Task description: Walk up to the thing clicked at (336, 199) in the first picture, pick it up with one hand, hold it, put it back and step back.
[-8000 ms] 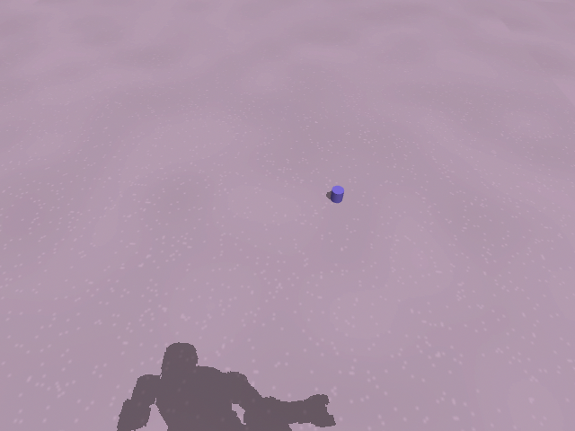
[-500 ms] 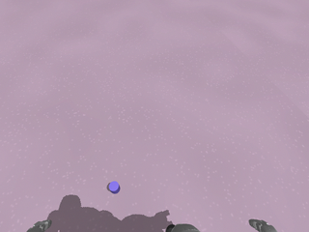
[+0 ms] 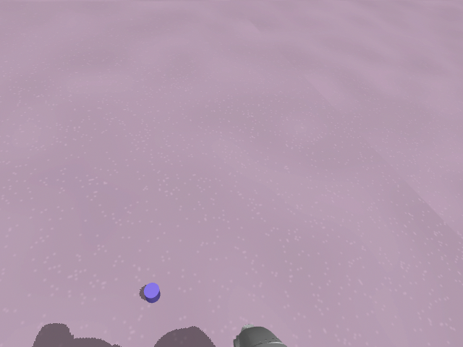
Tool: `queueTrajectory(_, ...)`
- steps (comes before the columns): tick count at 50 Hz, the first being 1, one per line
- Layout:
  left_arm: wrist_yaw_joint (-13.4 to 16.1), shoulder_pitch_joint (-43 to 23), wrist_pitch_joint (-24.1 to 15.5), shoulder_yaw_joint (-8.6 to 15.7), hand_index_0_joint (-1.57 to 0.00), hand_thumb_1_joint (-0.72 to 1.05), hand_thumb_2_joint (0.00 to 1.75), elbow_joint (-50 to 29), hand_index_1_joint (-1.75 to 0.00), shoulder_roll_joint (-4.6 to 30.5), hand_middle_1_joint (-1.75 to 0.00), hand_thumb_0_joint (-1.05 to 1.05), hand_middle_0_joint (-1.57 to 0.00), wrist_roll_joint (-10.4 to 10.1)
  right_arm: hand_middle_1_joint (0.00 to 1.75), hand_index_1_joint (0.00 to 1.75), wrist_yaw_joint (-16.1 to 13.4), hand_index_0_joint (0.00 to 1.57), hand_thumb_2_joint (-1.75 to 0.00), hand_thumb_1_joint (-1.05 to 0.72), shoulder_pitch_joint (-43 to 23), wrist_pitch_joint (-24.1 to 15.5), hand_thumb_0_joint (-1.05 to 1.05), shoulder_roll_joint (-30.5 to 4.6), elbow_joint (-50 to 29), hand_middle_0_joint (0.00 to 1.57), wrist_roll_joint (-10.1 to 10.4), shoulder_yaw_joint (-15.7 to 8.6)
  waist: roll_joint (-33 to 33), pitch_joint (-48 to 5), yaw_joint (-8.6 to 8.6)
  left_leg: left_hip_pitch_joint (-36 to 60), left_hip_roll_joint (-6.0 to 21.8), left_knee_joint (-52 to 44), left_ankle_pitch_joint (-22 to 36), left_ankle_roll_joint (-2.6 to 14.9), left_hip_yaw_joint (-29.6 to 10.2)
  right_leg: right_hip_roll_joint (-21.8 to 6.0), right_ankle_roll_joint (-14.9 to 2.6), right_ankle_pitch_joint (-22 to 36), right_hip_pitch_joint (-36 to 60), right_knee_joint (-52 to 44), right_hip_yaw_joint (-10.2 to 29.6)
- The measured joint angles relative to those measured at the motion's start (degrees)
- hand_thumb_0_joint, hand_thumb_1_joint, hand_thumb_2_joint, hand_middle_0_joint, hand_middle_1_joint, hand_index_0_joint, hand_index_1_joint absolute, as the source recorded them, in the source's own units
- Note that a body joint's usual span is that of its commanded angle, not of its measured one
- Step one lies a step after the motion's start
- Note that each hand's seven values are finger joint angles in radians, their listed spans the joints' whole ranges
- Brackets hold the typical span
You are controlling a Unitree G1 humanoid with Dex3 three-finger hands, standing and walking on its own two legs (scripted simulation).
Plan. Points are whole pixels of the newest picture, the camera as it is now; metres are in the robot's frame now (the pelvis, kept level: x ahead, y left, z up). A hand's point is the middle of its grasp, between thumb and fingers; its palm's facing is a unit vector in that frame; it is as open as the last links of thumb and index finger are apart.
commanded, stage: walk up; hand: left
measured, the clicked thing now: (152, 292) +0.44 +0.20 -0.74
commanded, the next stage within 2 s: none
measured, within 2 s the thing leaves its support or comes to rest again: neither
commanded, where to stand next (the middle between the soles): +0.06 -0.03 m, yaw +0 degrees
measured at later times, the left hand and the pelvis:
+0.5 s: hand (82, 340) +0.18 +0.25 -0.17, palm faces -0.01 -0.93 -0.36, open 7.4 cm; pelvis +0.04 -0.01 -0.03, yaw +0 degrees
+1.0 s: hand out of the picture +0.02 +0.25 -0.15, palm faces -0.03 -0.92 -0.39, open 7.4 cm; pelvis +0.00 -0.02 +0.00, yaw -2 degrees
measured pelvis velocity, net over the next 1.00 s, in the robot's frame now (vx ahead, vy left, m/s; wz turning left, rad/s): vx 0.00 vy -0.02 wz -0.04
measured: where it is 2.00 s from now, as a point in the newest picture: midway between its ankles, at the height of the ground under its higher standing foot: outside the picture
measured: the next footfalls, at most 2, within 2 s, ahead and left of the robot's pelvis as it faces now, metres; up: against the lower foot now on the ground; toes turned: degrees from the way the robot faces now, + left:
right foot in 0.12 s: +0.13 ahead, -0.15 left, +0.00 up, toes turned -1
left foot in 0.46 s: +0.14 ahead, +0.10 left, +0.00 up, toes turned -1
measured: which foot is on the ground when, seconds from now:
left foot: down 0.00-0.16, up 0.18-0.44, down 0.46-0.86, up 0.88-1.00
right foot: up 0.00-0.10, down 0.12-0.50, up 0.52-0.80, down 0.82-1.00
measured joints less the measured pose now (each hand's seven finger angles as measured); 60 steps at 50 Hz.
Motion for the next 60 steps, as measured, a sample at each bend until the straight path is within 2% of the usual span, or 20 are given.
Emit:
queueTrajectory(5, -0.2, -0.2, -1.4, -0.9, -0.20, 0.91, 0.90, 0.2, -0.30, -1.4, -0.30, 0.01, -0.20, -0.5, 0.30, 0.30, 0.4, 0.21, -0.90, -0.90, -0.3, 0.5, 0.01, -2.9, -3.2, 0.21, 0.1, -0.4, 1.9, 0.7, -0.29, 0.3, 1.5, 3.2, -3.6, -1.02, 1.9, -2.1, -1.02, -1.4, 5.2, -10.7, -5.1)
queueTrajectory(8, 0.4, -2.0, -3.2, -1.2, -0.20, 0.91, 0.90, -0.3, -0.30, -3.7, -0.30, 0.01, -0.20, -0.5, 0.30, 0.30, 0.2, 0.21, -0.90, -0.91, -1.8, 1.5, 0.01, -4.6, -4.4, 0.21, 1.1, -0.2, 6.4, 2.6, -0.91, -2.8, 4.7, 12.9, -7.7, -0.68, 0.6, 0.0, -0.33, 3.8, 8.4, -14.8, -8.0)
queueTrajectory(9, 0.6, -2.6, -3.9, -1.4, -0.20, 0.91, 0.90, -1.0, -0.30, -4.3, -0.30, 0.01, -0.20, -0.5, 0.30, 0.30, 0.1, 0.21, -0.90, -0.91, -2.3, 1.9, 0.01, -4.6, -4.7, 0.21, 1.6, 0.0, 7.2, 3.2, -1.10, -5.4, 4.6, 18.8, -8.1, -0.05, -1.0, 0.3, -0.14, 3.1, 8.7, -14.3, -8.7)
queueTrajectory(11, 0.9, -3.1, -4.7, -1.8, -0.20, 0.91, 0.90, -2.7, -0.30, -5.1, -0.30, 0.01, -0.20, -0.7, 0.30, 0.30, -0.1, 0.21, -0.90, -0.91, -3.3, 2.4, 0.01, -3.8, -5.2, 0.20, 1.9, 0.9, 6.6, 3.4, -0.18, -10.6, 1.4, 29.8, -12.4, 0.89, -2.9, -0.5, -0.62, 2.1, 8.8, -13.7, -8.0)
queueTrajectory(14, 1.5, -3.1, -5.0, -2.7, -0.20, 0.91, 0.90, -4.1, -0.30, -6.2, -0.30, 0.01, -0.20, -1.2, 0.30, 0.30, 0.3, 0.21, -0.90, -0.91, -4.5, 2.3, 0.01, -3.2, -6.1, 0.20, 2.3, 1.7, 6.9, 2.9, 0.50, -16.6, -0.6, 36.6, -13.0, 1.40, -3.8, -1.2, -1.15, 2.5, 10.5, -16.1, -7.6)
queueTrajectory(21, 3.3, -4.9, -3.8, -3.8, -0.21, 0.90, 0.90, -5.8, -0.30, -5.6, -0.31, 0.01, -0.20, -1.6, 0.30, 0.30, 0.1, 0.21, -0.90, -0.91, -7.5, 3.3, 0.01, -2.4, -6.4, 0.21, 2.3, 2.2, 8.2, 3.3, 0.93, -21.1, 0.5, 23.4, -6.4, -0.36, -4.4, -1.2, 0.22, 0.8, 9.5, -13.5, -8.8)
queueTrajectory(24, 3.8, -6.7, -2.3, -3.5, -0.21, 0.90, 0.90, -7.0, -0.30, -4.3, -0.31, 0.01, -0.20, -2.3, 0.30, 0.30, -0.1, 0.21, -0.90, -0.91, -8.4, 3.5, 0.01, -2.0, -6.6, 0.21, 2.0, 1.8, 6.6, 4.7, 0.58, -20.3, -0.7, 16.4, 4.4, 0.13, -2.8, -2.5, 1.28, -1.8, 6.8, -8.1, -8.9)
queueTrajectory(25, 4.0, -7.4, -1.7, -3.3, -0.21, 0.90, 0.90, -7.0, -0.30, -3.7, -0.31, 0.01, -0.20, -2.6, 0.30, 0.30, -0.1, 0.21, -0.90, -0.91, -8.8, 3.7, 0.01, -1.6, -6.5, 0.21, 1.6, 1.6, 5.2, 5.3, 0.77, -20.5, -1.5, 16.8, 5.2, 0.70, -2.0, -3.2, 1.03, -2.4, 5.7, -6.1, -7.9)
queueTrajectory(29, 4.9, -8.8, 0.1, -2.5, -0.20, 0.90, 0.90, -6.8, -0.30, -2.8, -0.30, 0.01, -0.20, -3.1, 0.30, 0.30, 0.4, 0.21, -0.90, -0.91, -10.1, 4.6, 0.01, -1.2, -7.5, 0.21, 0.9, 1.5, 4.8, 6.6, -0.31, -22.1, -0.8, 16.9, 5.0, 1.95, -2.6, 2.8, -1.03, -15.9, 1.2, 11.5, -2.7)
queueTrajectory(33, 4.8, -7.3, 0.1, -1.8, -0.20, 0.91, 0.90, -7.0, -0.30, -1.8, -0.30, 0.01, -0.20, -3.1, 0.30, 0.30, 0.0, 0.21, -0.90, -0.91, -11.0, 4.9, 0.01, -1.1, -9.1, 0.21, 0.8, 1.3, 4.1, 6.1, 0.37, -23.5, 0.0, 12.8, 8.5, 1.78, -2.0, 5.2, -1.23, -15.5, 0.2, 22.3, -0.9)
queueTrajectory(36, 4.5, -4.8, -0.6, -1.6, -0.20, 0.91, 0.90, -6.1, -0.30, -1.5, -0.30, 0.00, -0.20, -2.6, 0.30, 0.30, 0.1, 0.21, -0.90, -0.91, -11.9, 4.2, 0.01, -1.4, -9.8, 0.21, 0.6, 1.1, 3.7, 5.6, 0.99, -24.1, 0.7, 11.9, 9.6, 1.61, -0.9, 3.5, -0.17, -15.0, 5.2, 15.2, -1.6)
queueTrajectory(40, 3.5, 0.2, -2.0, -1.8, -0.20, 0.91, 0.90, -3.2, -0.30, -1.7, -0.30, 0.01, -0.20, -1.4, 0.30, 0.30, 1.5, 0.21, -0.90, -0.91, -11.5, 4.4, 0.01, -2.0, -10.9, 0.21, -0.5, 1.2, 3.7, 2.2, 1.22, -24.9, 1.6, 13.7, 8.6, 1.83, 1.0, 0.3, 0.10, -18.8, 14.9, -6.2, -4.6)
queueTrajectory(42, 3.4, 1.5, -3.0, -1.8, -0.20, 0.91, 0.90, -1.0, -0.30, -3.5, -0.30, 0.01, -0.20, -0.6, 0.30, 0.30, 1.7, 0.21, -0.90, -0.91, -10.9, 5.0, 0.01, -3.2, -10.4, 0.21, -0.5, 0.7, 7.5, 1.9, 0.08, -24.6, 3.1, 15.7, 7.3, 1.65, -1.4, 2.1, -0.57, -10.7, 19.0, -12.7, -7.1)
queueTrajectory(43, 3.3, 2.6, -3.3, -1.9, -0.20, 0.91, 0.90, -0.6, -0.30, -4.3, -0.30, 0.01, -0.20, -0.1, 0.30, 0.30, 1.6, 0.21, -0.90, -0.91, -9.8, 5.4, 0.01, -3.4, -9.8, 0.21, -0.3, 0.4, 8.9, 0.9, -0.26, -24.7, 3.0, 17.1, 3.4, 1.64, -3.1, 2.7, -0.75, -9.5, 20.4, -14.3, -8.2)
queueTrajectory(46, 2.9, 6.8, -4.0, -2.2, -0.21, 0.90, 0.90, -0.7, -0.30, -4.9, -0.30, 0.01, -0.20, 0.8, 0.30, 0.30, 1.8, 0.21, -0.90, -0.91, -6.8, 5.8, 0.01, -3.2, -6.7, 0.21, 0.3, 0.6, 7.5, -3.2, 2.77, -24.8, -0.8, 22.4, -3.8, 0.61, -5.1, 0.9, -1.83, -9.4, 20.9, -15.6, -5.9)
queueTrajectory(50, 2.8, 8.2, -5.2, -2.0, -0.21, 0.90, 0.90, -0.5, -0.30, -5.7, -0.31, 0.01, -0.20, 0.3, 0.30, 0.30, 2.2, 0.21, -0.90, -0.91, -4.8, 4.4, 0.01, -4.4, -5.1, 0.21, 1.0, 0.4, 8.7, -2.7, 2.15, -24.9, -2.0, 24.9, -1.8, 0.42, -6.3, -0.4, -0.40, -6.9, 24.0, -20.6, -7.3)
queueTrajectory(54, 2.2, 8.7, -6.0, -1.5, -0.21, 0.90, 0.90, -3.0, -0.30, -4.4, -0.31, 0.01, -0.20, 0.1, 0.30, 0.30, 2.8, 0.21, -0.90, -0.91, -3.9, 3.7, 0.01, -4.0, -4.2, 0.20, 1.2, 0.6, 8.3, -0.6, 2.72, -23.0, -1.1, 19.0, -1.4, 0.60, -3.3, -1.1, -0.01, -7.5, 25.1, -21.2, -8.7)
queueTrajectory(56, 2.2, 8.5, -5.7, -1.5, -0.21, 0.90, 0.90, -4.0, -0.30, -3.5, -0.31, 0.01, -0.20, -0.3, 0.30, 0.30, 3.0, 0.21, -0.90, -0.91, -4.1, 3.1, 0.01, -3.4, -4.2, 0.20, 1.3, 0.6, 7.6, 0.3, 2.81, -20.7, -1.0, 12.7, 2.0, 0.78, -1.8, -1.4, 0.39, -8.9, 24.7, -19.5, -9.4)
queueTrajectory(58, 2.4, 7.9, -5.0, -1.6, -0.21, 0.90, 0.90, -4.4, -0.30, -2.3, -0.31, 0.01, -0.20, -0.9, 0.30, 0.30, 2.6, 0.21, -0.90, -0.91, -5.0, 2.1, 0.01, -2.4, -4.6, 0.20, 1.1, 0.5, 5.3, 1.8, 2.93, -18.9, -2.4, 8.7, 10.7, 1.89, -0.3, -3.1, 0.21, -11.6, 22.3, -12.9, -9.0)
queueTrajectory(60, 3.1, 6.8, -4.2, -1.9, -0.21, 0.90, 0.90, -4.2, -0.30, -2.5, -0.30, 0.01, -0.20, -1.7, 0.30, 0.30, 2.1, 0.21, -0.90, -0.91, -6.2, 1.3, 0.01, -1.7, -5.8, 0.21, 0.8, 0.5, 4.4, 3.1, 2.68, -18.9, -2.8, 10.2, 9.5, 2.74, 0.5, -2.1, -0.68, -13.7, 17.3, -1.4, -6.4)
